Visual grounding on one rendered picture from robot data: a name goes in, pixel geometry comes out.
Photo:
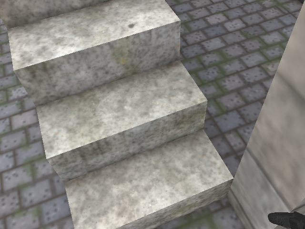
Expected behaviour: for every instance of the robot right hand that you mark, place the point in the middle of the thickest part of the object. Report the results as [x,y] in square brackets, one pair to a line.
[293,220]

